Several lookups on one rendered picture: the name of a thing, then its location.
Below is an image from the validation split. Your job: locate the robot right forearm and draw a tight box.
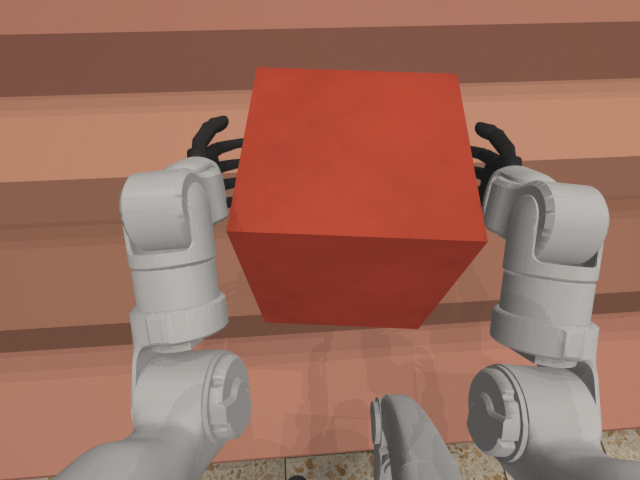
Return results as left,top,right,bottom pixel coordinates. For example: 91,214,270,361
482,165,609,437

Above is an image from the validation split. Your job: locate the robot left upper arm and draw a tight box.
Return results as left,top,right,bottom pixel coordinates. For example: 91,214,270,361
51,349,252,480

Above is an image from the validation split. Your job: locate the robot right thigh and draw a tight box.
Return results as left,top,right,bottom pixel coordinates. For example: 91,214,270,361
370,394,464,480

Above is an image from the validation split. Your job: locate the robot right hand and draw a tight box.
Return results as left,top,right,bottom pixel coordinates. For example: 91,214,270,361
470,122,522,207

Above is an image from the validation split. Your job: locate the robot left hand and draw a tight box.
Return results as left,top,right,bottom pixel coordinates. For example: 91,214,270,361
187,116,244,208

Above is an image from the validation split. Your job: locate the robot left forearm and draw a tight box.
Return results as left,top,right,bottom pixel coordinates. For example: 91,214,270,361
119,156,229,426

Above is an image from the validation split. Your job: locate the robot right upper arm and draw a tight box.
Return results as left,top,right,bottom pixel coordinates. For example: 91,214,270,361
467,364,640,480

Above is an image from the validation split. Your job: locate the carton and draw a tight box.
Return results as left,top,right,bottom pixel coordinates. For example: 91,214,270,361
226,67,488,329

